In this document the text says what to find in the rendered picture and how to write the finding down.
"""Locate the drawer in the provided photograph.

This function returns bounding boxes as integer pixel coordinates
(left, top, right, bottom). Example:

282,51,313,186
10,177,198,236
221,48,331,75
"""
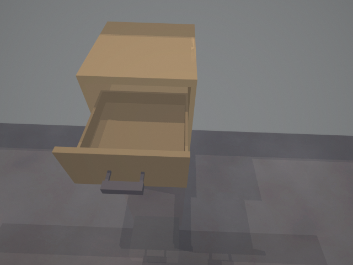
52,90,190,188

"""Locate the handle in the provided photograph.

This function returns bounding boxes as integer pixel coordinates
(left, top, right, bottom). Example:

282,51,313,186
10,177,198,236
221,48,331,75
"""
100,171,145,195

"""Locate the cabinet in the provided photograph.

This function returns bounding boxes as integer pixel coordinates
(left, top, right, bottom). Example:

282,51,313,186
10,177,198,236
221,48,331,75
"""
76,22,197,151

